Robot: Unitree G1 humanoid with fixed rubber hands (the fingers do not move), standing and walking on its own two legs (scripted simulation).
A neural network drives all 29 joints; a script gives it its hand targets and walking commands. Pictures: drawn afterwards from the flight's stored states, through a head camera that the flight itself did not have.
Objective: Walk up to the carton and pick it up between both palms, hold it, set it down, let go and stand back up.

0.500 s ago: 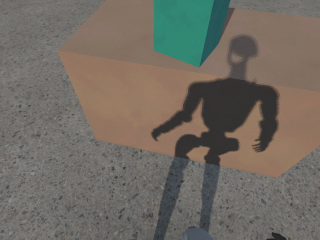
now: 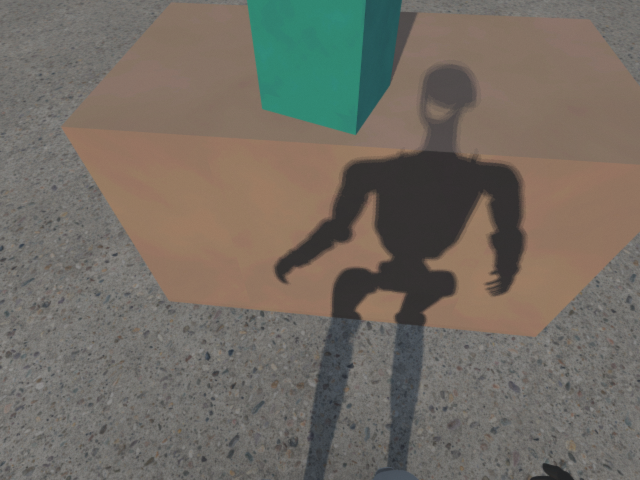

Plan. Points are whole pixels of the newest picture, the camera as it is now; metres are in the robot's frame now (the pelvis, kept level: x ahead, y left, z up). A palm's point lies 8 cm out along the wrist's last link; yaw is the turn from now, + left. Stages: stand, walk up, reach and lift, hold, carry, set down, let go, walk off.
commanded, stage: walk up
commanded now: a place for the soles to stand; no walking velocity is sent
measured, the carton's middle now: (328, 29) +0.89 -0.01 +0.13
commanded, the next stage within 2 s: none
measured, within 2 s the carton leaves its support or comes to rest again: neither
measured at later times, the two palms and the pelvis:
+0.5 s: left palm out of the picture +0.11 +0.32 -0.08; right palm out of the picture +0.10 -0.31 -0.10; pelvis +0.02 +0.00 +0.00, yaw -3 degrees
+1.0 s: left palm out of the picture +0.13 +0.32 -0.08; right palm out of the picture +0.09 -0.31 -0.09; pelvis +0.02 +0.00 +0.01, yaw -5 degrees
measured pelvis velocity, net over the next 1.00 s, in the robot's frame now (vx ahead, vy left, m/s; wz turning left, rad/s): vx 0.02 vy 0.00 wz -0.08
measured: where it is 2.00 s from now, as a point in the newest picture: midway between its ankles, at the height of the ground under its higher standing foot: outside the picture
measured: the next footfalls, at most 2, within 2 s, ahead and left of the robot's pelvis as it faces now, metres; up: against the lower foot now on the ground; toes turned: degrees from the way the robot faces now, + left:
right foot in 0.34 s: +0.06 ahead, -0.16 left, +0.00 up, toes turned +1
